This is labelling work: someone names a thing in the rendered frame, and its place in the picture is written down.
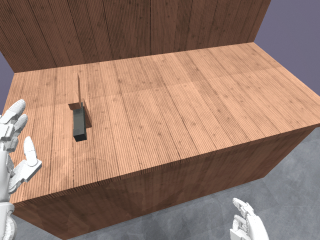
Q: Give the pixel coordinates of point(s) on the right robot hand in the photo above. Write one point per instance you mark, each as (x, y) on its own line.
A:
(252, 228)

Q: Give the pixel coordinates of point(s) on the counter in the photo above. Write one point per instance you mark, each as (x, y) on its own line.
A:
(179, 103)

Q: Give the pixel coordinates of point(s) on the left robot forearm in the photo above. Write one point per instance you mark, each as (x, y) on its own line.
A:
(8, 226)

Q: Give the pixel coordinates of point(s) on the tap lever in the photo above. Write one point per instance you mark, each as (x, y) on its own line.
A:
(79, 124)

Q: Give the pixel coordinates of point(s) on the left robot hand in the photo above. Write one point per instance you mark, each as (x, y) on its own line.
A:
(11, 125)

